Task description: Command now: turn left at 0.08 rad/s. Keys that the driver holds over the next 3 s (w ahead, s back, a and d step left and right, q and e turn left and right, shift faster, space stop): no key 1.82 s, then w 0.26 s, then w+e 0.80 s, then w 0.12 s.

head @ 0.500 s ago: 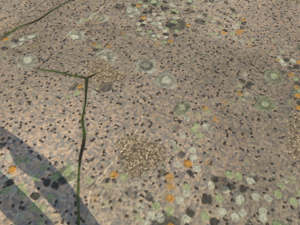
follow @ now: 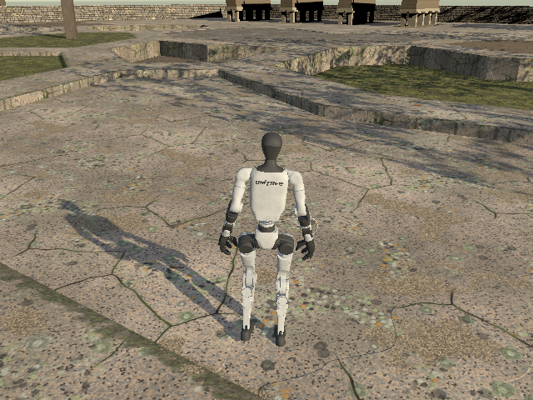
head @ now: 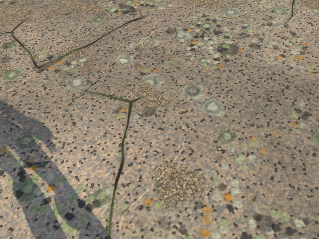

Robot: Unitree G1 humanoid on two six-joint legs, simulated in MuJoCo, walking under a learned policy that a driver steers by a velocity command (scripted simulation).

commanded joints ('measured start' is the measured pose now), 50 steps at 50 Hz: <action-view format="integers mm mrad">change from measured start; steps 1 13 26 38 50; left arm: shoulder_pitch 36 0 37 79 104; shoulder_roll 141 113 83 59 40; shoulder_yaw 24 27 8 -3 -8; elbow -8 84 181 215 227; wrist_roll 4 -5 -6 -6 -7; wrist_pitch -10 15 19 17 12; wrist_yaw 3 -9 -11 -8 -5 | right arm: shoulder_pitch -2 26 57 110 150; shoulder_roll -37 -54 -17 12 31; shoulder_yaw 4 34 59 68 71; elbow -10 128 189 209 214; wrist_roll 15 6 5 5 5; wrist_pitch -2 -33 -45 -48 -51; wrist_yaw -14 -26 -24 -24 -25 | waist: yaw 22 10 13 13 12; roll -191 0 -42 -42 -47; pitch -39 18 52 50 50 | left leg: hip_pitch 24 188 124 102 101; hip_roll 26 146 142 134 132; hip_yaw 60 -39 -49 -40 -33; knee -128 -429 -462 -449 -430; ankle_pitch -34 318 177 166 195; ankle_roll -21 45 56 57 55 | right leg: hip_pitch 116 25 -10 -37 -42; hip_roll -219 -111 -103 -106 -108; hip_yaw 159 109 111 115 116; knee -24 -46 -71 -66 -59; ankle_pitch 622 167 34 14 34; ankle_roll -124 -9 11 10 8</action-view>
